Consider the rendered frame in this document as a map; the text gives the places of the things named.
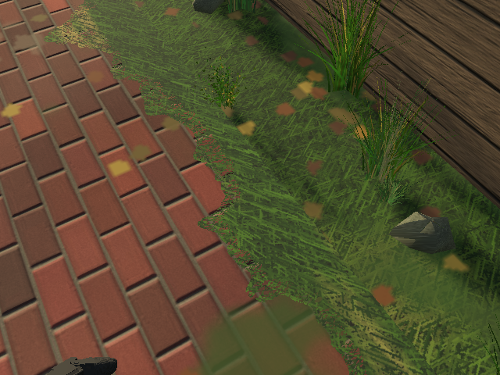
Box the left robot hand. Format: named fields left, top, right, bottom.
left=47, top=357, right=117, bottom=375

